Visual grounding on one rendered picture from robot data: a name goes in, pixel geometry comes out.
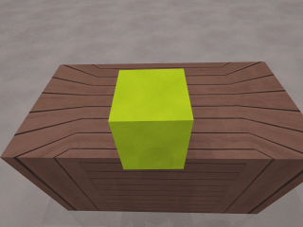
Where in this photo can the pedestal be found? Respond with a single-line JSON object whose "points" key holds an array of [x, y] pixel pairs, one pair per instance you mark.
{"points": [[245, 149]]}

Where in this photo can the carton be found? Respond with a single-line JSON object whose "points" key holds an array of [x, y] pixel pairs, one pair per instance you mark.
{"points": [[151, 118]]}

